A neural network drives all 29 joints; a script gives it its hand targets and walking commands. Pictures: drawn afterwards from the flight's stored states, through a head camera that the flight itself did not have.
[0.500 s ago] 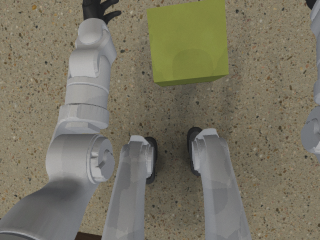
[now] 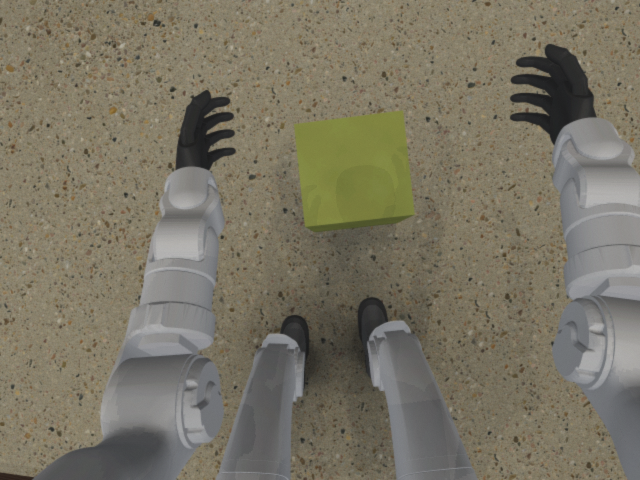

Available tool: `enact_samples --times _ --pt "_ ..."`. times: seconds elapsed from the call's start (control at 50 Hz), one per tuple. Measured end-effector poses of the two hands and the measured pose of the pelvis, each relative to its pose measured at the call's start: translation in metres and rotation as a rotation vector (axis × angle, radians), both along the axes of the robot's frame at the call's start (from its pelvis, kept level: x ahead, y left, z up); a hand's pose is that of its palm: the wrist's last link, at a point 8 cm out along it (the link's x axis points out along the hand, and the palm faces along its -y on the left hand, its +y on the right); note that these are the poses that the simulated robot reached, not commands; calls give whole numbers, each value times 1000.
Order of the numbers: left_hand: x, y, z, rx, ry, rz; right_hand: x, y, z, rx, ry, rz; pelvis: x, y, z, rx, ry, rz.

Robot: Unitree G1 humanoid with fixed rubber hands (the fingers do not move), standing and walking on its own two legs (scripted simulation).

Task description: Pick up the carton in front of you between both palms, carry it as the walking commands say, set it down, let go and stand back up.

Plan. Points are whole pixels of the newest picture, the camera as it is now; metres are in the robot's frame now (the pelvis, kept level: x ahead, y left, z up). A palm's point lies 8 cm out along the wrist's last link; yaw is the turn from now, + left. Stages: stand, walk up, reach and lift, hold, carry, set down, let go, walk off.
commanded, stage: let go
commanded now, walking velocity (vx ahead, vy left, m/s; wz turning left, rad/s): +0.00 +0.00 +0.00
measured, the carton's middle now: (352, 180) +0.50 -0.05 -0.55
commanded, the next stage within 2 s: stand in 1.14 s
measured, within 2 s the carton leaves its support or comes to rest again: neither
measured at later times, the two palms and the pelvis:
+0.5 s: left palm (53, 319) +0.31 +0.24 +0.00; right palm (595, 280) +0.31 -0.22 -0.01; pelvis +0.07 +0.03 +0.08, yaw -1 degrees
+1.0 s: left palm out of the picture +0.25 +0.26 +0.04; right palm (609, 403) +0.23 -0.20 +0.03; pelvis +0.08 +0.04 +0.10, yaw -2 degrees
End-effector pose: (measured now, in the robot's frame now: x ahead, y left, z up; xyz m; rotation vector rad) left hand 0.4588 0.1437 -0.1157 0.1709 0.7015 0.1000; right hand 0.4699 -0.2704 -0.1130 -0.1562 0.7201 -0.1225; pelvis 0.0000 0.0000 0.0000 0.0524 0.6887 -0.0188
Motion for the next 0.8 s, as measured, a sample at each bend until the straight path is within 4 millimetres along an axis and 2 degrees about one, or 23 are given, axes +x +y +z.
enact_samples --times 0.12,0.22,0.34,0.62,0.7,0.8 --pt "-40 22 26 34 53 -49 -49 3 22 -2 30 -11 18 3 28 -17 -76 -5" --pt "-64 41 55 26 64 -57 -76 12 47 10 28 -10 33 8 46 -27 -150 -8" --pt "-97 63 82 10 74 -50 -109 29 74 17 32 -3 50 15 63 -36 -243 -6" --pt "-189 114 136 -2 85 -26 -199 64 128 14 54 9 79 35 96 -62 -536 2" --pt "-206 122 145 -4 87 -31 -219 71 139 16 57 9 83 39 100 -69 -621 1" --pt "-215 126 150 -9 88 -43 -234 75 146 18 67 16 81 42 102 -74 -708 -1"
